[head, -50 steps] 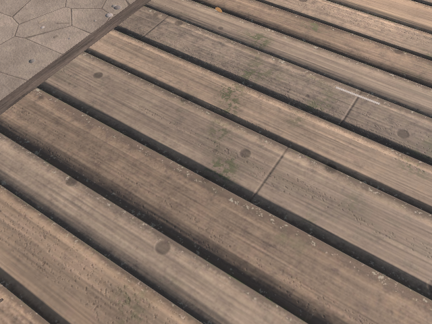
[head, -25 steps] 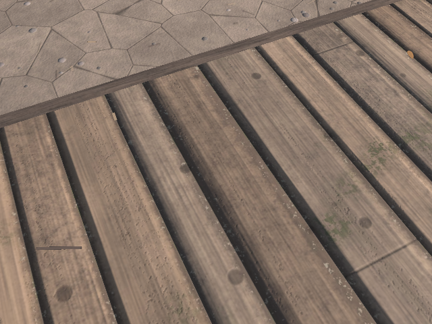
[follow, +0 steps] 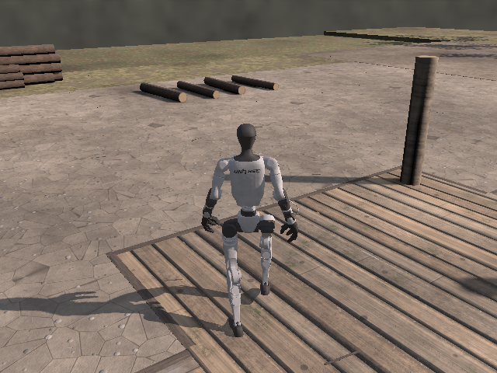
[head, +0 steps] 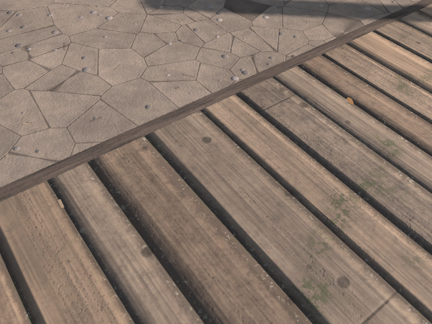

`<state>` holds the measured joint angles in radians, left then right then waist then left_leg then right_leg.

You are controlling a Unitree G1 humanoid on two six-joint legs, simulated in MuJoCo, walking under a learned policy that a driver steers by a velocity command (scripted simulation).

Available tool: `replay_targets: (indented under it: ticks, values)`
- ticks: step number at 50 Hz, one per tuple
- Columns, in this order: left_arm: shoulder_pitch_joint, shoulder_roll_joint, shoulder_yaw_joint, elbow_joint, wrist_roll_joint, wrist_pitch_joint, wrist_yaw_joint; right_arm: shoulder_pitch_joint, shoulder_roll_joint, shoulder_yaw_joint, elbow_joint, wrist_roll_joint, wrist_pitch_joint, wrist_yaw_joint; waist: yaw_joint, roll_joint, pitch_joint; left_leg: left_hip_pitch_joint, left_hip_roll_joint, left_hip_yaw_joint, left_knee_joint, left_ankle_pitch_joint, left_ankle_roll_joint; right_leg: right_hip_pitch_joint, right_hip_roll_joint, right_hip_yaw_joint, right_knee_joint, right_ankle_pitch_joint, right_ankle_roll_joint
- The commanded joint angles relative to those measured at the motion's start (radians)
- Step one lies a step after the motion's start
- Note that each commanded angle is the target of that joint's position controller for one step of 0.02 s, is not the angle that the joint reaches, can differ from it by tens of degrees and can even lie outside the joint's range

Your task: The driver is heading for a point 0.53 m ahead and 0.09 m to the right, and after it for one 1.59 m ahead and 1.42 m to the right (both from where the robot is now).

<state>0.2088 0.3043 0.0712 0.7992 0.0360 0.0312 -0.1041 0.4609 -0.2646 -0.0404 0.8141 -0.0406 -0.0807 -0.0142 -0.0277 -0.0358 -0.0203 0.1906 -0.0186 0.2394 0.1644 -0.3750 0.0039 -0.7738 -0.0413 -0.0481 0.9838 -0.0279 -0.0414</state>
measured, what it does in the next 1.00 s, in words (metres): walks ahead, turning right: right foot, then left foot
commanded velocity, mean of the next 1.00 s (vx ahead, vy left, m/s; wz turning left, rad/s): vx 0.97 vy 0.00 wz -0.86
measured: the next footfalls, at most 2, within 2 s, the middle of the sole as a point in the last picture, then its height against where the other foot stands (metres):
right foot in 0.14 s outside the picture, level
left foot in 0.58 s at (232, 255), level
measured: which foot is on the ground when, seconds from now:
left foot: down 0.00-0.16, up 0.18-0.56, down 0.58-1.00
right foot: up 0.00-0.12, down 0.14-0.56, up 0.58-1.00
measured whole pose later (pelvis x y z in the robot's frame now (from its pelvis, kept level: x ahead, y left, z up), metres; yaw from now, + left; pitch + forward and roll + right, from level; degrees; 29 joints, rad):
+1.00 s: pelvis +0.80 -0.29 -0.02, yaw -52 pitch +1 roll +2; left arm -0.08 0.30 0.01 0.61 0.03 0.00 -0.09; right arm 0.51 -0.26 -0.03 0.92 -0.03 -0.09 -0.01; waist -0.07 -0.03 0.06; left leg 0.28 0.02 0.34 0.21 -0.44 -0.08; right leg -0.73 -0.01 -0.15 0.77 -0.04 -0.18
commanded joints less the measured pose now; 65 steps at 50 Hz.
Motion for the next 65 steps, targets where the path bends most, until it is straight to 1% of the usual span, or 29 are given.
replay_targets:
  ticks: [1, 4, 6, 7, 8, 9, 10, 12, 15, 20, 25, 28, 29, 30, 31, 32, 34, 36, 39, 47, 49, 51, 52, 53, 54, 55, 57, 60, 65]
  values:
    - [-0.260, 0.028, -0.017, -0.153, -0.004, -0.022, -0.010, 0.031, -0.113, -0.023, 0.003, -0.001, -0.011, -0.011, -0.045, 0.101, 0.232, -0.008, 0.271, -0.010, -0.078, 0.461, 0.039, -0.157, -0.017, -0.087, -0.117, -0.062, -0.060]
    - [-0.190, 0.031, -0.026, -0.165, -0.020, -0.020, 0.016, 0.015, -0.167, -0.024, 0.024, -0.001, 0.003, -0.027, 0.029, 0.144, 0.119, 0.021, 0.276, 0.068, 0.147, 1.394, 0.012, 0.137, 0.108, -0.215, -0.220, -0.165, -0.146]
    - [0.101, 0.099, 0.005, -0.097, -0.029, -0.029, 0.031, -0.039, -0.238, -0.043, 0.012, -0.013, 0.031, -0.036, 0.181, 0.191, -0.043, -0.041, 0.319, 0.051, 0.535, 1.609, 0.041, 0.455, 0.171, -0.184, -0.219, -0.317, -0.205]
    - [0.308, 0.155, 0.037, -0.034, -0.020, -0.044, 0.047, -0.080, -0.250, -0.046, -0.007, -0.006, 0.031, -0.024, 0.277, 0.144, -0.133, -0.235, 0.304, 0.029, 0.836, 1.404, 0.055, 0.765, 0.186, -0.092, -0.327, -0.330, -0.240]
    - [0.306, 0.253, 0.084, -0.027, -0.035, -0.025, 0.072, -0.111, -0.168, -0.032, -0.043, 0.014, 0.012, -0.003, 0.243, -0.115, -0.163, -0.639, 0.104, 0.015, 1.245, 0.496, 0.005, 1.058, 0.012, 0.269, -0.470, -0.554, -0.306]
    - [0.222, 0.333, 0.092, -0.061, -0.015, -0.016, 0.065, -0.146, -0.110, -0.006, -0.145, 0.018, -0.022, 0.015, 0.147, -0.168, -0.210, -0.997, -0.051, -0.182, 1.507, -0.053, -0.025, 1.177, -0.205, 0.849, -0.664, -0.691, -0.466]
    - [0.235, 0.284, 0.085, -0.063, -0.024, -0.017, 0.073, -0.306, -0.147, -0.007, -0.179, 0.006, -0.044, 0.015, 0.204, 0.037, -0.142, -1.085, 0.019, -0.329, 1.487, 0.036, -0.011, 1.123, -0.211, 0.844, -0.721, -0.580, -0.426]
    - [0.222, 0.202, 0.061, -0.016, -0.018, -0.039, 0.095, -0.270, -0.122, 0.007, -0.184, 0.004, -0.055, 0.017, 0.078, 0.147, 0.044, -0.988, 0.119, -0.332, 1.242, 0.061, -0.003, 0.820, -0.157, 0.655, -0.766, -0.404, -0.331]
    - [0.116, 0.149, 0.030, -0.049, -0.027, -0.076, 0.105, -0.197, -0.109, 0.016, -0.159, -0.042, 0.008, 0.025, -0.017, 0.093, 0.109, -0.858, 0.163, -0.307, 1.098, 0.019, -0.050, 0.551, -0.023, 0.463, -0.790, -0.301, -0.309]
    - [0.190, 0.134, 0.023, -0.026, -0.037, -0.118, 0.091, -0.463, -0.064, 0.046, -0.254, -0.013, 0.015, 0.054, 0.072, 0.022, 0.185, -0.764, 0.148, -0.200, 0.612, 0.391, -0.059, 0.416, 0.062, 0.321, -0.874, -0.012, -0.239]
    - [0.211, 0.206, 0.043, -0.012, -0.048, -0.118, 0.107, -0.504, -0.109, 0.033, -0.277, 0.005, 0.003, 0.049, 0.090, -0.021, 0.077, -0.629, 0.052, -0.225, 0.376, 0.486, -0.008, 0.685, -0.010, 0.373, -0.762, 0.443, -0.177]
    - [0.113, 0.282, 0.057, -0.025, -0.019, -0.116, 0.106, -0.110, -0.230, -0.024, -0.174, 0.025, 0.004, 0.004, -0.138, -0.026, -0.156, -0.177, 0.010, -0.230, 0.393, 0.253, 0.009, 0.675, 0.006, 0.374, -0.293, 0.685, -0.113]
    - [0.076, 0.206, 0.039, -0.040, -0.009, -0.127, 0.102, 0.106, -0.287, -0.050, -0.131, 0.010, 0.007, -0.024, -0.235, 0.016, -0.258, 0.073, 0.128, -0.330, 0.427, 0.036, 0.021, 0.511, 0.057, 0.331, 0.012, 0.490, -0.100]
    - [0.132, 0.007, -0.010, -0.086, -0.037, -0.132, 0.099, 0.148, -0.349, -0.062, -0.118, -0.042, 0.001, -0.030, -0.155, 0.336, -0.321, 0.260, 0.414, -0.757, 0.282, -0.352, 0.062, 0.198, 0.186, 0.251, 0.356, -0.434, -0.090]
    - [0.198, 0.051, -0.022, -0.118, -0.061, -0.126, 0.100, 0.010, -0.335, -0.068, -0.140, -0.037, 0.002, -0.011, -0.052, 0.450, -0.360, 0.204, 0.489, -1.160, 0.074, -0.488, 0.114, 0.074, 0.161, 0.210, 0.468, -0.410, -0.100]
    - [0.127, 0.119, -0.012, -0.084, -0.037, -0.107, 0.103, -0.122, -0.219, -0.051, -0.165, -0.025, 0.006, -0.004, -0.046, 0.250, -0.197, 0.048, 0.433, -0.983, 0.066, -0.529, 0.113, 0.051, 0.074, 0.179, 0.457, -0.287, -0.100]
    - [0.008, 0.118, -0.009, -0.078, -0.003, -0.086, 0.075, -0.098, -0.127, -0.028, -0.116, -0.015, 0.011, 0.007, -0.058, 0.053, -0.021, -0.181, 0.325, -0.598, 0.095, -0.096, 0.066, 0.115, -0.003, 0.157, 0.351, -0.230, -0.087]
    - [0.028, 0.065, -0.024, -0.109, 0.001, -0.052, 0.049, -0.100, -0.109, -0.021, -0.070, -0.002, -0.006, 0.004, 0.004, 0.144, 0.018, -0.277, 0.334, -0.531, 0.031, -0.094, 0.087, 0.088, -0.043, 0.139, 0.360, -0.229, -0.063]
    - [-0.085, 0.031, -0.037, -0.164, -0.002, -0.027, 0.033, -0.070, -0.075, -0.013, -0.020, 0.019, -0.035, 0.025, 0.017, 0.083, 0.101, -0.321, 0.299, -0.293, -0.012, 0.145, 0.047, 0.014, -0.077, 0.115, 0.321, -0.157, -0.058]
    - [-0.312, 0.025, -0.059, -0.248, -0.007, -0.037, -0.002, -0.026, -0.162, -0.027, 0.033, 0.009, -0.047, 0.006, 0.027, 0.068, 0.189, -0.213, 0.235, 0.068, -0.053, 0.841, 0.014, 0.144, 0.015, -0.124, -0.196, 0.057, -0.133]
    - [-0.236, 0.057, -0.047, -0.216, -0.012, -0.042, 0.013, -0.001, -0.212, -0.038, 0.028, 0.013, -0.021, -0.009, 0.076, 0.117, 0.098, -0.085, 0.254, 0.078, 0.117, 1.327, 0.002, 0.248, 0.100, -0.176, -0.227, -0.019, -0.159]
    - [0.066, 0.124, -0.011, -0.133, -0.020, -0.049, 0.037, -0.069, -0.273, -0.057, 0.001, 0.005, 0.019, -0.018, 0.237, 0.166, -0.061, -0.113, 0.301, 0.052, 0.503, 1.505, 0.026, 0.555, 0.154, -0.140, -0.226, -0.143, -0.200]
    - [0.285, 0.168, 0.021, -0.056, -0.021, -0.053, 0.059, -0.108, -0.270, -0.059, -0.021, 0.001, 0.032, -0.013, 0.316, 0.138, -0.153, -0.259, 0.297, 0.025, 0.815, 1.347, 0.032, 0.828, 0.172, -0.074, -0.297, -0.187, -0.228]
    - [0.259, 0.223, 0.056, -0.041, -0.040, -0.040, 0.086, -0.118, -0.208, -0.050, -0.044, 0.000, 0.030, 0.006, 0.253, -0.042, -0.115, -0.535, 0.135, 0.017, 1.166, 0.473, 0.002, 0.975, 0.093, 0.118, -0.369, -0.303, -0.253]
    - [0.145, 0.346, 0.073, -0.092, 0.003, -0.021, 0.085, -0.058, -0.108, -0.023, -0.154, 0.006, 0.010, 0.018, 0.094, -0.224, -0.179, -0.980, -0.011, -0.106, 1.520, -0.150, -0.060, 1.216, -0.162, 0.695, -0.505, -0.296, -0.443]
    - [0.208, 0.322, 0.079, -0.114, 0.000, -0.015, 0.094, -0.188, -0.157, -0.018, -0.200, 0.010, -0.021, 0.015, 0.172, -0.027, -0.251, -1.076, 0.018, -0.299, 1.511, -0.064, -0.046, 1.223, -0.202, 0.871, -0.673, -0.410, -0.462]
    - [0.177, 0.236, 0.063, -0.061, -0.014, -0.040, 0.109, -0.246, -0.147, -0.005, -0.199, 0.006, -0.041, 0.012, 0.081, 0.127, -0.003, -1.023, 0.110, -0.317, 1.274, 0.013, -0.033, 0.907, -0.157, 0.736, -0.755, -0.301, -0.374]
    - [0.110, 0.165, 0.030, -0.066, -0.029, -0.087, 0.115, -0.199, -0.122, 0.005, -0.181, -0.037, 0.018, 0.014, -0.023, 0.112, 0.047, -0.834, 0.157, -0.312, 1.099, -0.040, -0.073, 0.598, -0.040, 0.535, -0.753, -0.100, -0.345]
    - [0.169, 0.125, 0.018, -0.029, -0.034, -0.128, 0.098, -0.437, -0.042, 0.044, -0.259, -0.010, 0.022, 0.046, 0.054, 0.068, 0.126, -0.703, 0.154, -0.215, 0.603, 0.402, -0.056, 0.428, 0.063, 0.341, -0.848, 0.070, -0.254]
